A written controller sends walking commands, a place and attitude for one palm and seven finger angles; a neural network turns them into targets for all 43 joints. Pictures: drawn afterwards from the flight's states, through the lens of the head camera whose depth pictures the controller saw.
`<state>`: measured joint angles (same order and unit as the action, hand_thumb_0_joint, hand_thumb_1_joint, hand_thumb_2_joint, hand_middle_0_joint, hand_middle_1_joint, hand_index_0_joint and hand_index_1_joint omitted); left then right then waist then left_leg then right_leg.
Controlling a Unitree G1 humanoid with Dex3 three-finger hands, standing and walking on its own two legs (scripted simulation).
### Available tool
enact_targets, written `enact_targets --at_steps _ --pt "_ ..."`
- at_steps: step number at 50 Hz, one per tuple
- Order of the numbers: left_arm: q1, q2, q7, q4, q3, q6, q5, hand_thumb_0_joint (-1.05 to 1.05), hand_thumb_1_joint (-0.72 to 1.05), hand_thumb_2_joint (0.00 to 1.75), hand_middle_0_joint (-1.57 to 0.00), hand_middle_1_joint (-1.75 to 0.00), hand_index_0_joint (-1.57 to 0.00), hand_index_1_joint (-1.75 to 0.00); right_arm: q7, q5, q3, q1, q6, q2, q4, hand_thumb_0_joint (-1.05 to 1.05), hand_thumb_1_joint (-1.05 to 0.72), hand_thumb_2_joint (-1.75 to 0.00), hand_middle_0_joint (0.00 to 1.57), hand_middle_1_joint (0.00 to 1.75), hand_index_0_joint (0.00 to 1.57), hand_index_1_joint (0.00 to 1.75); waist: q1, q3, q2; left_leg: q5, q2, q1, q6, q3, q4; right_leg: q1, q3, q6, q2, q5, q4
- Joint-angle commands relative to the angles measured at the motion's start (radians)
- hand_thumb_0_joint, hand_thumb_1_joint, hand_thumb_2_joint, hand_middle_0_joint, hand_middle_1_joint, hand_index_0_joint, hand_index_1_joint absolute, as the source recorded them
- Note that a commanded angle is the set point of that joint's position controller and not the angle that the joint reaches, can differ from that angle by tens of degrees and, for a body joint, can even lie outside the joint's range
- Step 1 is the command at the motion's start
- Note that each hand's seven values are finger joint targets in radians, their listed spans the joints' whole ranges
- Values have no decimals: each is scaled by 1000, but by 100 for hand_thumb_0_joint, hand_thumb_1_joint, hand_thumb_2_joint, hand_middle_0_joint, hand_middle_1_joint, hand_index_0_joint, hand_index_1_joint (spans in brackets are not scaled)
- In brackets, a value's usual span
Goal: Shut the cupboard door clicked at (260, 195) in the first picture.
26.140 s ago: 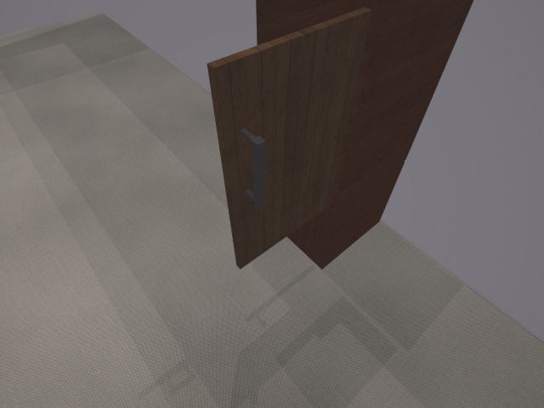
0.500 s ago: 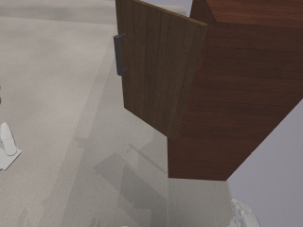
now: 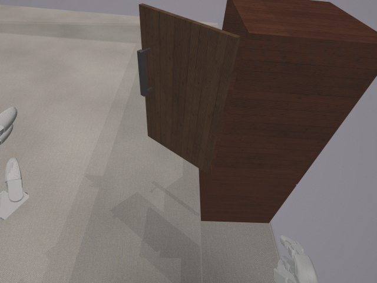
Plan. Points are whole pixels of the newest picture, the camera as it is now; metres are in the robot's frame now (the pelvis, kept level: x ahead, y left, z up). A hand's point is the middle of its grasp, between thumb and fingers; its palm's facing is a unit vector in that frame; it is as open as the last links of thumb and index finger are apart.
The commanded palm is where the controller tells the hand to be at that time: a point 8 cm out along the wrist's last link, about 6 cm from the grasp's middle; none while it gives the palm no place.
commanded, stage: step back with the hand held close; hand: left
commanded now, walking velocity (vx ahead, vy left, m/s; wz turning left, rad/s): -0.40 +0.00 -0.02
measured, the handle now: (146, 72) +0.82 +0.19 +0.04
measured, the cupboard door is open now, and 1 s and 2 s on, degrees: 53 53 53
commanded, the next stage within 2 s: stop stepping back and stand still in 0.06 s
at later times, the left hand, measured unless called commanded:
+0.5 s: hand out of the picture +0.11 +0.27 +0.18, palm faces +0.38 -0.80 -0.46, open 7.4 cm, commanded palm +0.05 +0.31 +0.19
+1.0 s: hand out of the picture +0.10 +0.27 +0.20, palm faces +0.38 -0.75 -0.54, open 7.4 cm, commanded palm none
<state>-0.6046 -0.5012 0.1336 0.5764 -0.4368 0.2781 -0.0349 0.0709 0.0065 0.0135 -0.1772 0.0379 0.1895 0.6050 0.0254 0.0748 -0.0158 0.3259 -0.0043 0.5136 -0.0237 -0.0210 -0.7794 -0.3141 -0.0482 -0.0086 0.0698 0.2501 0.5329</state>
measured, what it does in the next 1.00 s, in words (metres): walks backwards: left foot, then right foot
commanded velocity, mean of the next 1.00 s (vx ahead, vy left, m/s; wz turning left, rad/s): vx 0.05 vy -0.02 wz -0.01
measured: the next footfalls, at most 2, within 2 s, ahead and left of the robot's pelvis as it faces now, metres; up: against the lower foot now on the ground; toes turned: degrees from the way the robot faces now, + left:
left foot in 0.08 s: +0.05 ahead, +0.11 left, +0.00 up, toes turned -1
right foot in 0.44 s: -0.20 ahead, -0.08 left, +0.00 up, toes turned -4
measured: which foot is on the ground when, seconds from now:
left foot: up 0.00-0.06, down 0.08-0.50, up 0.52-0.68, down 0.70-1.00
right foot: down 0.00-0.08, up 0.10-0.42, down 0.44-0.78, up 0.80-0.98, down 1.00-1.00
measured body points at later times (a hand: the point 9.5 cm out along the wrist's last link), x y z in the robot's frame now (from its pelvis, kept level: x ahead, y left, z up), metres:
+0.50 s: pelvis -0.11 +0.02 +0.00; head -0.12 +0.03 +0.45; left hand +0.08 +0.31 +0.21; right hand +0.05 -0.21 -0.08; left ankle +0.01 +0.11 -0.73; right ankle -0.24 -0.07 -0.73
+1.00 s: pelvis -0.11 +0.02 +0.00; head -0.12 +0.02 +0.45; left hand +0.07 +0.31 +0.23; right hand +0.04 -0.20 -0.08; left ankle -0.06 +0.12 -0.73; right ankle -0.09 -0.07 -0.73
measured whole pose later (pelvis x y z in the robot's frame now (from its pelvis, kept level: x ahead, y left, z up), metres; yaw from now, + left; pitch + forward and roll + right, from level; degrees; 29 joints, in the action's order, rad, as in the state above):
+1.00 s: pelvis -0.11 +0.02 +0.00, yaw -3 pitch -2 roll +0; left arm -0.62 -0.51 0.16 0.52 -0.50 0.22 -0.06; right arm 0.05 -0.01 -0.05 -0.23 0.11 0.13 0.61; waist 0.04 0.01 -0.02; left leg 0.23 0.03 0.29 0.02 0.11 -0.55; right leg -0.28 0.07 0.01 0.00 0.29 0.57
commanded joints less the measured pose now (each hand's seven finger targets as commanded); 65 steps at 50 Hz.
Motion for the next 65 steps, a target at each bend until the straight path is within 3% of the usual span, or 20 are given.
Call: enact_targets --at_steps 1,3,4,9,13,18,23,26,29,34,36,38,41,48,49,50,53,57,61,65 --pt "91 -113 45 0 -122 -1 2 0 90 90 -20 -30 -20 -30 18 6 24 89 15 103 -144 0 -90 -90 20 30 20 30 2 -139 -103 20 51 -170 6 -68 97 -275 -143 -85 -258 -52 -241" --pt "166 -95 40 21 -75 14 -5 0 90 90 -20 -30 -20 -30 32 -9 30 91 28 147 -134 0 -90 -90 20 30 20 30 11 -157 112 -230 89 -165 15 -76 450 -155 -13 -6 -93 -110 -45" --pt "173 -111 42 37 -91 24 -5 0 90 90 -20 -30 -20 -30 36 -11 41 80 38 175 -139 0 -90 -90 20 30 20 30 -9 -96 243 -361 214 -66 64 -205 508 -34 18 17 -20 -65 92" --pt "156 -84 22 210 -86 28 -15 0 90 90 -20 -30 -20 -30 11 22 62 48 101 156 -139 0 -90 -90 20 30 20 30 -27 160 229 -190 338 -114 164 -309 542 62 -29 22 -6 177 382" --pt "105 -122 37 348 -124 6 -13 0 90 90 -20 -30 -20 -30 0 7 46 47 152 154 -144 0 -90 -90 20 30 20 30 -28 200 222 26 248 -332 116 -221 533 10 34 27 -1 191 163" --pt "30 -133 55 196 -148 -58 -22 0 90 90 -20 -30 -20 -30 8 20 15 29 134 137 -106 0 -90 -90 20 30 20 30 -2 90 309 220 132 -208 -27 -150 615 211 122 -21 23 167 -180" --pt "35 -157 46 54 -186 -83 -56 0 90 90 -20 -30 -20 -30 5 23 10 38 71 122 -99 0 -90 -90 20 30 20 30 -11 86 18 -64 53 -314 -6 15 207 6 -63 -117 -227 120 -333" --pt "74 -95 42 25 -99 -102 -52 0 90 90 -20 -30 -20 -30 0 -20 23 76 54 129 -117 0 -90 -90 20 30 20 30 -28 -17 -226 -73 33 -54 15 44 -40 87 -177 -139 -317 20 -324" --pt "206 -96 46 -14 -61 -74 -23 0 90 90 -20 -30 -20 -30 7 -19 4 85 64 132 -105 0 -90 -90 20 30 20 30 -25 -149 -114 -9 61 130 24 56 -60 188 -129 -154 -344 -313 -241" --pt "394 -115 54 28 -34 -30 8 0 90 90 -20 -30 -20 -30 24 -10 19 54 97 141 -80 0 -90 -90 20 30 20 30 -6 -164 3 -157 -10 -216 60 145 199 45 -17 -84 -273 -523 -52" --pt "344 -129 57 142 -67 -11 1 0 90 90 -20 -30 -20 -30 24 -13 40 19 107 173 -109 0 -90 -90 20 30 20 30 6 14 191 -515 79 -511 124 6 280 -9 69 31 -156 -557 256" --pt "252 -166 62 214 -128 7 0 0 90 90 -20 -30 -20 -30 -1 1 30 -13 130 134 -123 0 -90 -90 20 30 20 30 -7 120 383 -986 291 -699 256 -322 298 -235 52 31 -48 204 541" --pt "166 -145 58 248 -152 -10 -19 0 90 90 -20 -30 -20 -30 -17 -1 49 13 145 136 -107 0 -90 -90 20 30 20 30 -18 62 98 -469 298 -390 188 -256 443 -72 22 16 -83 277 411" --pt "-38 -89 51 -4 -174 -47 -29 0 90 90 -20 -30 -20 -30 0 -15 9 34 107 126 -124 0 -90 -90 20 30 20 30 -10 -26 223 214 200 22 69 -5 529 280 134 24 -61 10 -4" --pt "-5 -72 51 -34 -147 -52 -22 0 90 90 -20 -30 -20 -30 5 -17 8 35 101 122 -128 0 -90 -90 20 30 20 30 -4 -54 165 259 185 68 61 0 499 303 95 16 -77 20 -42" --pt "78 133 -110 -630 306 -222 77 0 90 90 -20 -30 -20 -30 -75 -7 35 98 124 232 58 0 -90 -90 20 30 20 30 -19 -124 41 22 105 -14 23 36 180 71 -18 -22 -255 -243 -92" --pt "203 168 -139 -697 342 -300 66 0 90 90 -20 -30 -20 -30 -65 5 27 -26 25 143 80 0 -90 -90 20 30 20 30 12 -86 -162 40 94 -237 30 22 127 -234 -62 -76 -273 155 -173" --pt "284 163 -130 -907 361 -293 72 0 90 90 -20 -30 -20 -30 -67 30 6 -40 -46 135 92 0 -90 -90 20 30 20 30 5 -147 -414 54 29 -194 36 45 65 -161 -55 -125 -284 -31 -189" --pt "314 155 -116 -1118 373 -292 64 0 90 90 -20 -30 -20 -30 -66 30 7 -85 -54 113 175 0 -90 -90 20 30 20 30 9 -86 -180 -119 44 -287 39 28 172 -112 -31 -109 -275 -11 -150" --pt "244 204 -105 -1314 376 -299 55 0 90 90 -20 -30 -20 -30 -59 35 -2 -72 -48 104 251 0 -90 -90 20 30 20 30 -28 -115 313 80 121 -131 70 -99 429 25 32 -42 -160 169 -125"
